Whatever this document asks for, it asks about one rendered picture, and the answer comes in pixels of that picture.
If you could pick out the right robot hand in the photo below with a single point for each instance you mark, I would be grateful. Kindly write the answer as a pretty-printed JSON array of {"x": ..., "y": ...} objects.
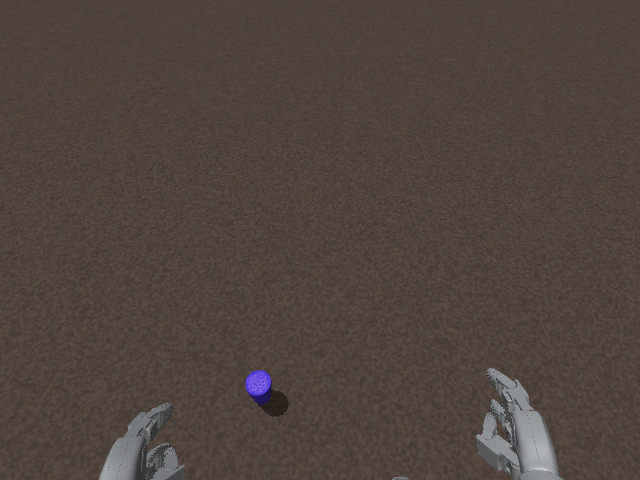
[{"x": 525, "y": 430}]

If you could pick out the cup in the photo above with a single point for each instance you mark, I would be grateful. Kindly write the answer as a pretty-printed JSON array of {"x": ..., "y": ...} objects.
[{"x": 258, "y": 385}]

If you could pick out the left robot hand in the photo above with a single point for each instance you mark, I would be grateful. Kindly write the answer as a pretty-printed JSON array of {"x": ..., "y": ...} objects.
[{"x": 128, "y": 458}]

